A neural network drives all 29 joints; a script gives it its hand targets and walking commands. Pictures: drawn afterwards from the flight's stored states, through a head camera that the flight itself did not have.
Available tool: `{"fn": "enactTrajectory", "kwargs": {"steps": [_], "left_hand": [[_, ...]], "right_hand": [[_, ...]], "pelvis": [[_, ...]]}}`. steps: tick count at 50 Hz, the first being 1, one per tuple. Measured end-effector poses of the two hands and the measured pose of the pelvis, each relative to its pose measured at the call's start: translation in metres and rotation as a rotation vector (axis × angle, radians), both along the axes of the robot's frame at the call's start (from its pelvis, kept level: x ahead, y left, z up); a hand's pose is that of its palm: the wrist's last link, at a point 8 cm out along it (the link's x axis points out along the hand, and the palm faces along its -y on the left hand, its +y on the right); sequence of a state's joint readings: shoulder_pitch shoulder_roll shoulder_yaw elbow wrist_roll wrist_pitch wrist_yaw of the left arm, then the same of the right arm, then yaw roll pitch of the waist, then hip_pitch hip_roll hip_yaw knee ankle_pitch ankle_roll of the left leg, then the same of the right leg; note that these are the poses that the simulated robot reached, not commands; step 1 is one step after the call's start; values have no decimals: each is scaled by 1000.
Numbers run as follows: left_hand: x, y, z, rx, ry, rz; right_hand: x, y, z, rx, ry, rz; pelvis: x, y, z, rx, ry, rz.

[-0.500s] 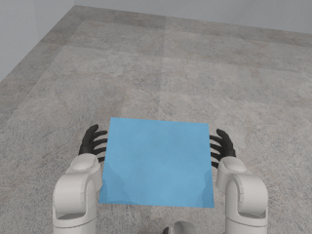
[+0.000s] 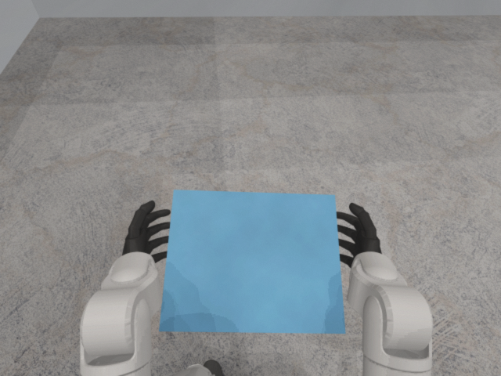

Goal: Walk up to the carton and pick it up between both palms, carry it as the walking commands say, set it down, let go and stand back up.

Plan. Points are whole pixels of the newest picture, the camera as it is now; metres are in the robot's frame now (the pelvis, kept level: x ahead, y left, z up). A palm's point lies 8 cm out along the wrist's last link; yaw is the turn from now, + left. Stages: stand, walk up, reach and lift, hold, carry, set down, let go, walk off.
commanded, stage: carry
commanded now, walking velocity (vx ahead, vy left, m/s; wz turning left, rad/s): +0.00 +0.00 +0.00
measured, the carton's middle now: (250, 264) +0.29 +0.00 +0.00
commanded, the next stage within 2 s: none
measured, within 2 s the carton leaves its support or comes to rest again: neither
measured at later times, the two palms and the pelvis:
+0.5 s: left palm (156, 181) +0.39 +0.15 +0.10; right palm (348, 190) +0.37 -0.16 +0.09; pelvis +0.12 +0.00 +0.00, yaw -2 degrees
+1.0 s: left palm (175, 203) +0.36 +0.12 +0.07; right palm (364, 212) +0.35 -0.19 +0.06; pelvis +0.09 -0.02 -0.01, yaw -2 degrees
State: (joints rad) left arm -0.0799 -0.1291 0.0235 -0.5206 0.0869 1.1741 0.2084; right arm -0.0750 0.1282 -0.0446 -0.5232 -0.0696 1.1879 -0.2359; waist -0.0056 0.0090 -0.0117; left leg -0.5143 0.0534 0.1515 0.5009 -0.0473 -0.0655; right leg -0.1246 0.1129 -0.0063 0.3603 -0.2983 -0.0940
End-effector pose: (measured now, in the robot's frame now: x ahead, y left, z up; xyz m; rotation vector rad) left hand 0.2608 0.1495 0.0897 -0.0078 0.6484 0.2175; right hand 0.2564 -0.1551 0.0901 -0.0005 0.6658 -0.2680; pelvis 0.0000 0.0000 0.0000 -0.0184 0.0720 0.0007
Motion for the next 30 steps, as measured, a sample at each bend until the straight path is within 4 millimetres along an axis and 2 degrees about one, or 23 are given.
{"fn": "enactTrajectory", "kwargs": {"steps": [2,5,11,19,24,30], "left_hand": [[26,4,2,-2,-28,-10],[56,9,4,-15,-28,-13],[91,8,9,-2,5,-33],[118,1,8,13,17,-29],[125,-3,8,12,12,-14],[122,-10,4,12,16,-5]], "right_hand": [[21,5,4,-8,-26,-11],[46,9,6,-14,-18,-18],[73,9,4,-10,17,-39],[104,2,5,-9,29,-34],[115,-2,3,-6,24,-23],[115,-9,0,-8,27,-14]], "pelvis": [[24,7,-6,-3,-7,-22],[47,14,-7,12,-5,-41],[77,21,-2,13,-14,-59],[109,12,-2,17,3,-47],[116,4,-4,13,9,-43],[117,-5,-6,13,5,-41]]}}
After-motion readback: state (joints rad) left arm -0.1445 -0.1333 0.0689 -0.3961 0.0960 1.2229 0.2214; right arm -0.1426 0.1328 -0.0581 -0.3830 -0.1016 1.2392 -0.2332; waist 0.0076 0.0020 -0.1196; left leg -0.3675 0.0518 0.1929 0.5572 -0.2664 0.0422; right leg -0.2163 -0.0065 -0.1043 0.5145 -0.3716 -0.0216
